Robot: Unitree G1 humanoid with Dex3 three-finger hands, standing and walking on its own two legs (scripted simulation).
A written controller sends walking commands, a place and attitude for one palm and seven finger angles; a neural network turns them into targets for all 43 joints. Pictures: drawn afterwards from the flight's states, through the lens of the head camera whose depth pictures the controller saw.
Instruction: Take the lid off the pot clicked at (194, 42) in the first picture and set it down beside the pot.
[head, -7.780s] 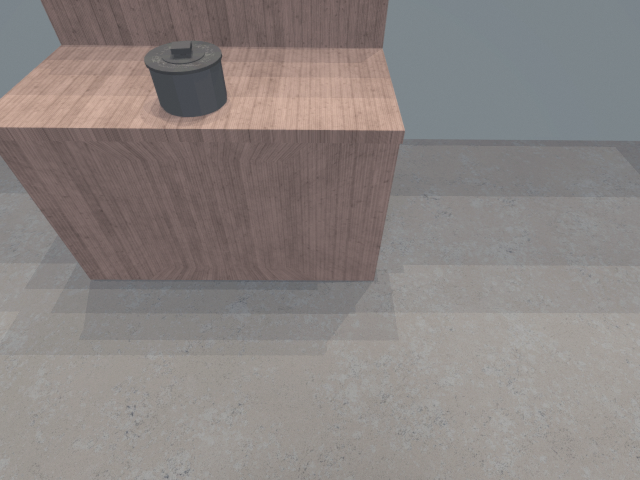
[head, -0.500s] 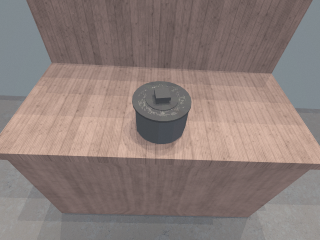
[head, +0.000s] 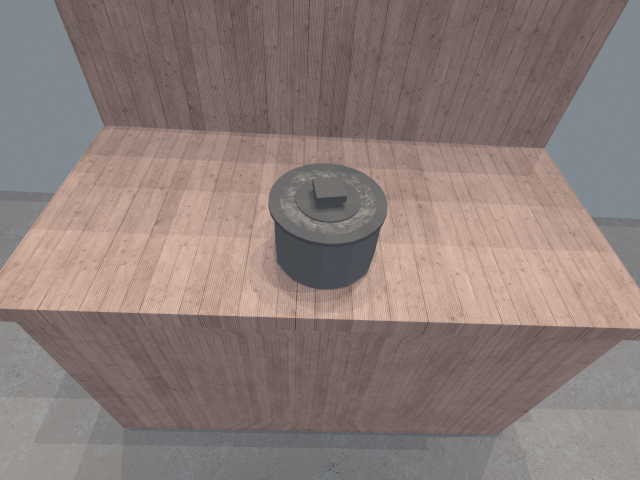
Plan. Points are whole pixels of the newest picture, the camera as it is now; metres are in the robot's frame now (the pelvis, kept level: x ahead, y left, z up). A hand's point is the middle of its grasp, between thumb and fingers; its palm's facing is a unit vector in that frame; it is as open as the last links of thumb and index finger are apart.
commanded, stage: look again from close up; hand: left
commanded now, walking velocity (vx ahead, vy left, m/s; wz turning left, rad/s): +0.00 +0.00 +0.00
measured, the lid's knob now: (329, 190) +0.53 +0.03 +0.07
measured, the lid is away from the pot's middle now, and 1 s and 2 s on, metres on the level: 0.00 0.00 0.00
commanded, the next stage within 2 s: shuffle to correct the standing spot in 0.26 s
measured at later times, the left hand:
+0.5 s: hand out of the picture -0.02 +0.16 -0.19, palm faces +0.04 -0.99 -0.13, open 7.4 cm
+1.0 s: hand out of the picture +0.02 +0.12 -0.19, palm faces +0.12 -0.98 -0.17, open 7.4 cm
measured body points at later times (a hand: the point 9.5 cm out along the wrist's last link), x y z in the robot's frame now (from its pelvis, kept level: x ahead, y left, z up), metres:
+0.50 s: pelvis +0.01 +0.01 +0.00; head +0.01 +0.03 +0.45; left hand -0.02 +0.22 -0.17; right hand -0.01 -0.20 -0.15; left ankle -0.02 +0.08 -0.74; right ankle -0.02 -0.13 -0.74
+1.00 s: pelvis +0.05 -0.05 -0.01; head +0.08 -0.03 +0.44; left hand +0.01 +0.17 -0.18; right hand +0.05 -0.27 -0.17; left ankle -0.02 +0.07 -0.72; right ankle -0.02 -0.13 -0.74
